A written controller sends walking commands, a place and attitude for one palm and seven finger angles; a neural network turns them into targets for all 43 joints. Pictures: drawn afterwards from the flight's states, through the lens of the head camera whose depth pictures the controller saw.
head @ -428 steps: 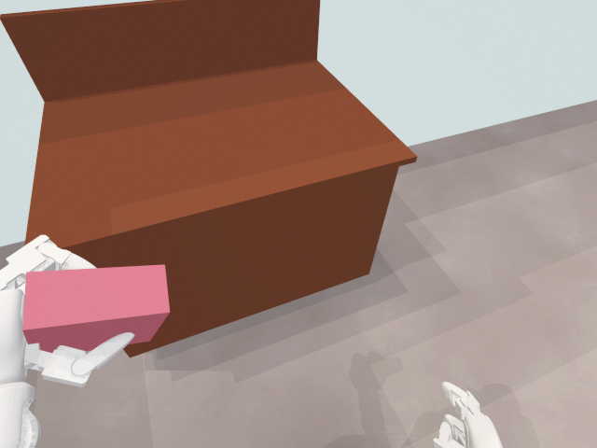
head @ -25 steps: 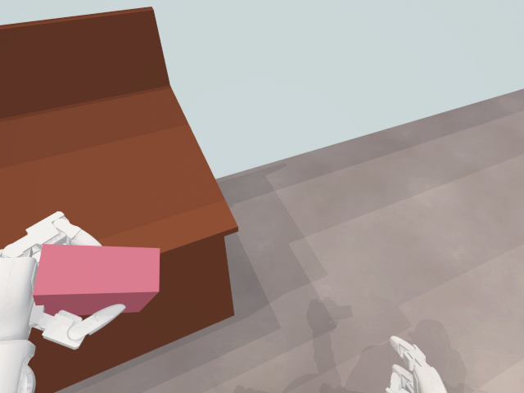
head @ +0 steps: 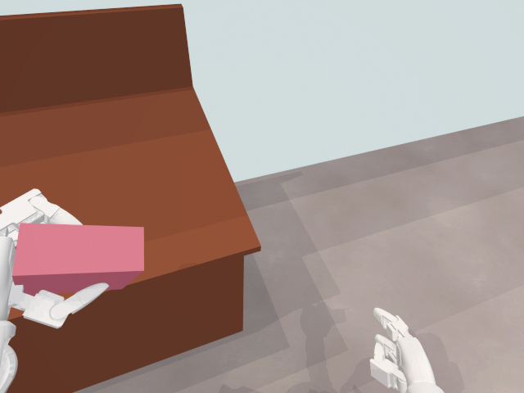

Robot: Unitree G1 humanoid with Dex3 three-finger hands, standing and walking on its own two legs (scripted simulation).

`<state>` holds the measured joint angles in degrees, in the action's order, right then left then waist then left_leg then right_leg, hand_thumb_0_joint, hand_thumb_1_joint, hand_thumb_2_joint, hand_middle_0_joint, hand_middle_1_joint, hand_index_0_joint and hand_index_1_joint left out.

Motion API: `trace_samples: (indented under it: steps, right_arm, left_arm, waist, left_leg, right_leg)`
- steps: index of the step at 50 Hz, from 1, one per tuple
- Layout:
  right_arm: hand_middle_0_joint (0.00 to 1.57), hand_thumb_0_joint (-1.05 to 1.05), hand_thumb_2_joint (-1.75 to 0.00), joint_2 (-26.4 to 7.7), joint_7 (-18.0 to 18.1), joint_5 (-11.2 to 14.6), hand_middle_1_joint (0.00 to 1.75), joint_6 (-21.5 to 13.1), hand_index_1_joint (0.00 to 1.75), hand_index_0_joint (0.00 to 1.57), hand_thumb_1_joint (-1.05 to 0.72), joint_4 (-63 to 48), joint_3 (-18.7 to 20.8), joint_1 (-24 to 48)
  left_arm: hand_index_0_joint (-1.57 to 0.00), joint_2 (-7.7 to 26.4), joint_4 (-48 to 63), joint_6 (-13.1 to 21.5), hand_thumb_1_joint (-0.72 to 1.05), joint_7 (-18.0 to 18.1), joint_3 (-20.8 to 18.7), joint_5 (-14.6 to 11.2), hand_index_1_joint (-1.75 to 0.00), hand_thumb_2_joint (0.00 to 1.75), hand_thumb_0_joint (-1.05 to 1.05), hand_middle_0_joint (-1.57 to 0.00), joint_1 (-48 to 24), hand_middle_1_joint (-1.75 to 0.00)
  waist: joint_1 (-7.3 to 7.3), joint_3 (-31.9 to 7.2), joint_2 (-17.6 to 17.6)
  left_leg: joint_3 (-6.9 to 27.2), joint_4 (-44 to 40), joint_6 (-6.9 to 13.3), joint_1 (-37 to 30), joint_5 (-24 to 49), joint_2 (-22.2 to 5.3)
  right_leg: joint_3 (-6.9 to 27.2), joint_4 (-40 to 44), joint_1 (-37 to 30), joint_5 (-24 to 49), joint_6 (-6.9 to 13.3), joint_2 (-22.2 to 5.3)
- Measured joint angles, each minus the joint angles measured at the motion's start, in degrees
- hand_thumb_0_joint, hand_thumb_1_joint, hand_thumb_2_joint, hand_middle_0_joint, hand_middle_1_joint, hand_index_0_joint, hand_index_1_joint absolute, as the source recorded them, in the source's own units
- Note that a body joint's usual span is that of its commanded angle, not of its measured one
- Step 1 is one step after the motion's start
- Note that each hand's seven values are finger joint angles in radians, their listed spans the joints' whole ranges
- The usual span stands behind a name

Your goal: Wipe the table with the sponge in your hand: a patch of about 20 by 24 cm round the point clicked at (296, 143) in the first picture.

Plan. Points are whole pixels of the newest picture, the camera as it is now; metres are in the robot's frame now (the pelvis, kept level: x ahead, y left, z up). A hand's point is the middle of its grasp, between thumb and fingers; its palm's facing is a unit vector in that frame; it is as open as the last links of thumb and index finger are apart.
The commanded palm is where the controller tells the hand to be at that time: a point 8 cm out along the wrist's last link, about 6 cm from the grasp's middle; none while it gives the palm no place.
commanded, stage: shuffle to correct the standing spot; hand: left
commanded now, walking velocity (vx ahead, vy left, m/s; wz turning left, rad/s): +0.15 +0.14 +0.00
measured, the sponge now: (97, 261) +0.23 +0.22 +0.14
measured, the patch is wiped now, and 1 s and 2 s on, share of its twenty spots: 0.00 0.00 0.00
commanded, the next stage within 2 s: come to a stop and stand still in 1.18 s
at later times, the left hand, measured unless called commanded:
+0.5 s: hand (61, 228) +0.25 +0.25 +0.18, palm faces +0.34 -0.80 -0.49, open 9.5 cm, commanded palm +0.18 +0.29 +0.19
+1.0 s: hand (28, 201) +0.28 +0.30 +0.19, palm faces +0.35 -0.81 -0.47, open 9.5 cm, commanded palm +0.21 +0.35 +0.19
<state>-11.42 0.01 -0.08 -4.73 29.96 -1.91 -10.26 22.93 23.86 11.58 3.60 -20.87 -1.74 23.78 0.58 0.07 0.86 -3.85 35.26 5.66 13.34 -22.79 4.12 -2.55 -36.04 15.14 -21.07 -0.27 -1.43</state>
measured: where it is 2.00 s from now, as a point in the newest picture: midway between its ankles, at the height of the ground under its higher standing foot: outside the picture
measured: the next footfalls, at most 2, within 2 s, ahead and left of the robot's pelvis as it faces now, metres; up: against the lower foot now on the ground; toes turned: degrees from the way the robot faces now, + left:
left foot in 0.26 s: +0.08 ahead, +0.13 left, +0.00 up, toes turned -1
right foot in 0.46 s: +0.07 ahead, -0.05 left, +0.00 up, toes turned -5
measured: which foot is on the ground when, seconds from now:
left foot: down 0.00-0.14, up 0.16-0.24, down 0.26-0.46, up 0.48-0.78, down 0.80-1.00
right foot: down 0.00-0.26, up 0.28-0.44, down 0.46-1.00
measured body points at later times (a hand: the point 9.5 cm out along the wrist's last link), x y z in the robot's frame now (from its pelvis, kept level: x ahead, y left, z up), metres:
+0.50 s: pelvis +0.01 +0.02 -0.01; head +0.02 +0.00 +0.44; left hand +0.22 +0.29 +0.21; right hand +0.16 -0.20 -0.10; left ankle +0.03 +0.13 -0.71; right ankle +0.03 -0.05 -0.73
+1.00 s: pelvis +0.06 +0.07 +0.00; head +0.07 +0.06 +0.45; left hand +0.25 +0.34 +0.21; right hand +0.25 -0.16 -0.08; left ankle +0.07 +0.19 -0.70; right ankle +0.04 -0.03 -0.72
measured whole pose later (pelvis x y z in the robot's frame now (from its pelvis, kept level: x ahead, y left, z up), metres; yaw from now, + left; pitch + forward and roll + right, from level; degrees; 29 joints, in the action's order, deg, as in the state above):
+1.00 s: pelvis +0.06 +0.07 +0.00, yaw +1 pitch -1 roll +1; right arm -12.4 0.3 1.3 -6.5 33.0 1.3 -10.2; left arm 22.2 27.4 12.0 4.9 -20.1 -1.0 24.4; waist -0.5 1.8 -1.3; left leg -1.1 48.0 0.2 22.2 -21.1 -0.4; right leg -5.1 -37.9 13.9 -22.6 1.3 -2.1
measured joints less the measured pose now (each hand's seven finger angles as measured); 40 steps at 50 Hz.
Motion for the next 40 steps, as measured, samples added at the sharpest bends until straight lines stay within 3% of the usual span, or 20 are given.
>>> trace_samples:
  steps: [4,8,10,11,13,16,18,20,23,26,28,30,34,37,40]
  right_arm:
    - [0.20,0.02,-0.90,-1.12,-0.49,0.11,0.30,0.12,0.30,0.20,-0.91,0.23,0.56,-1.37]
    - [0.20,0.02,-0.90,-1.78,-1.20,0.61,0.30,0.13,0.30,0.20,-0.91,1.57,1.40,-1.90]
    - [0.20,0.02,-0.90,-1.92,-1.44,0.71,0.30,0.45,0.30,0.20,-0.91,2.65,1.60,-1.94]
    - [0.20,0.02,-0.90,-1.89,-1.44,0.56,0.30,0.74,0.30,0.20,-0.91,2.96,1.63,-1.93]
    - [0.20,0.02,-0.90,-2.51,-1.04,0.44,0.30,0.87,0.30,0.20,-0.91,2.59,1.82,-2.00]
    - [0.20,0.02,-0.90,-1.08,-0.01,0.35,0.30,0.19,0.30,0.20,-0.91,3.81,2.93,-0.42]
    - [0.20,0.02,-0.90,0.29,0.13,0.33,0.30,-0.15,0.30,0.20,-0.91,3.94,2.55,-0.73]
    - [0.20,0.02,-0.90,1.24,0.01,0.49,0.30,-0.70,0.30,0.20,-0.91,3.83,1.61,-1.58]
    - [0.20,0.02,-0.90,1.52,-0.43,0.88,0.30,-1.45,0.30,0.20,-0.91,2.84,0.06,-3.40]
    - [0.20,0.02,-0.90,0.62,-0.58,0.58,0.30,-0.52,0.30,0.20,-0.91,4.26,0.17,-3.38]
    - [0.20,0.02,-0.90,0.07,-0.62,0.56,0.30,0.03,0.30,0.20,-0.91,6.02,0.64,-3.98]
    - [0.20,0.02,-0.90,-0.56,-0.42,0.52,0.30,0.04,0.30,0.20,-0.91,6.97,1.02,-4.61]
    - [0.20,0.02,-0.90,-2.01,0.58,0.05,0.30,-0.78,0.30,0.20,-0.91,6.99,2.28,-5.11]
    - [0.20,0.02,-0.90,-3.41,1.32,-0.18,0.30,-1.96,0.30,0.20,-0.91,6.76,3.53,-4.67]
    - [0.20,0.02,-0.90,-5.17,1.79,0.05,0.30,-2.91,0.30,0.20,-0.91,5.60,4.73,-3.69]
  left_arm:
    - [-0.81,-0.48,2.33,-1.15,-0.44,0.52,-0.89,-0.08,-1.34,1.00,-0.01,-0.81,-0.83,-1.34]
    - [-0.81,-0.37,7.31,0.33,-0.44,1.21,-0.34,-0.45,-1.34,1.00,-0.01,-0.81,-1.59,-1.34]
    - [-0.81,-0.26,9.73,1.55,-0.44,1.62,-0.47,-0.63,-1.34,1.00,-0.01,-0.81,-1.01,-1.34]
    - [-0.81,-0.23,10.78,2.01,-0.44,1.85,-0.92,-0.59,-1.34,1.00,-0.01,-0.81,-0.49,-1.34]
    - [-0.81,-0.51,12.06,2.39,-0.44,2.21,-1.88,-0.51,-1.34,1.00,-0.01,-0.81,0.04,-1.34]
    - [-0.81,-0.48,7.63,2.62,-0.44,2.43,-2.68,0.37,-1.34,1.00,-0.01,-0.81,-2.34,-1.34]
    - [-0.81,-0.20,3.14,1.69,-0.44,2.10,-2.81,0.59,-1.34,1.00,-0.01,-0.81,-3.29,-1.34]
    - [-0.81,-0.06,0.20,0.57,-0.44,1.81,-2.74,0.82,-1.34,1.00,-0.01,-0.81,-3.79,-1.35]
    - [-0.81,0.64,0.14,0.10,-0.44,1.79,-2.51,0.89,-1.34,1.00,-0.01,-0.81,-2.23,-1.35]
    - [-0.81,-0.13,2.23,0.45,-0.44,1.18,-1.11,0.54,-1.34,1.00,-0.01,-0.81,-0.09,-1.35]
    - [-0.81,-1.15,3.22,0.47,-0.44,0.54,0.03,0.03,-1.34,1.00,-0.01,-0.81,1.59,-1.35]
    - [-0.81,-1.71,3.34,1.00,-0.44,0.48,0.06,-0.15,-1.34,1.00,-0.01,-0.81,3.64,-1.35]
    - [-0.81,-1.00,0.81,1.55,-0.44,1.74,-1.13,0.49,-1.34,1.00,-0.01,-0.81,5.10,-1.35]
    - [-0.81,-0.94,-1.03,0.83,-0.44,2.64,-1.17,0.68,-1.34,1.00,-0.01,-0.81,3.10,-1.35]
    - [-0.81,-1.98,0.12,0.00,-0.44,3.07,-0.40,0.54,-1.34,1.00,-0.01,-0.81,1.55,-1.35]
  waist:
    - [0.40,2.06,-0.49]
    - [0.74,3.85,0.23]
    - [1.56,4.04,1.49]
    - [1.81,3.95,2.21]
    - [1.64,3.81,2.16]
    - [1.88,5.18,2.71]
    - [0.79,4.28,2.11]
    - [-0.36,3.44,1.08]
    - [-1.14,2.13,-0.15]
    - [-1.75,2.17,-2.02]
    - [-1.52,1.37,-1.76]
    - [-1.06,0.52,-0.83]
    - [-0.59,0.15,1.05]
    - [-0.24,1.29,1.55]
    - [-0.14,1.87,-0.14]
  left_leg:
    - [1.07,3.06,-0.27,0.59,-1.54,-0.33]
    - [1.92,16.34,-4.17,7.24,0.56,-0.43]
    - [3.55,20.74,-4.26,10.47,-5.62,-1.23]
    - [4.32,18.25,-4.13,10.81,-6.02,-2.35]
    - [5.58,8.67,-4.61,9.16,2.22,-4.48]
    - [2.13,10.30,-4.37,7.76,2.42,-3.24]
    - [1.38,7.87,-3.82,6.38,2.30,-2.58]
    - [1.48,4.44,-3.72,5.19,3.99,-2.30]
    - [1.33,2.98,-3.90,5.48,4.85,-2.22]
    - [2.90,16.99,-4.41,10.77,0.20,-2.29]
    - [3.17,25.67,-5.37,14.20,1.32,-2.10]
    - [2.80,28.78,-5.98,16.18,3.28,-2.77]
    - [1.77,17.98,-5.61,14.79,5.10,-5.07]
    - [0.26,3.76,-4.75,9.12,7.77,-5.74]
    - [-0.02,-6.39,-4.13,2.70,12.90,-6.17]
  right_leg:
    - [-1.18,-1.14,-0.68,-1.16,0.36,0.22]
    - [-2.30,-2.51,-0.91,-2.54,-0.08,-0.39]
    - [-1.56,-3.62,-0.65,-3.10,-0.41,-0.76]
    - [-0.94,-4.40,-0.33,-3.49,-0.77,-0.98]
    - [0.06,-8.25,1.01,-5.22,-0.83,-1.21]
    - [4.08,-23.29,5.79,-9.36,0.73,-0.39]
    - [3.49,-27.66,8.11,-9.74,0.93,0.85]
    - [1.42,-23.83,8.25,-9.04,0.96,1.69]
    - [-1.26,-5.77,3.68,-3.56,1.22,2.31]
    - [-2.56,-3.14,3.09,1.22,4.52,2.99]
    - [-2.63,-0.41,1.91,1.93,5.10,2.64]
    - [-1.85,3.15,0.73,3.40,4.85,2.05]
    - [-0.30,7.17,-0.61,5.23,3.83,0.16]
    - [0.05,6.03,-1.58,3.94,2.71,-1.24]
    - [-0.16,0.80,-1.19,0.45,1.37,-1.07]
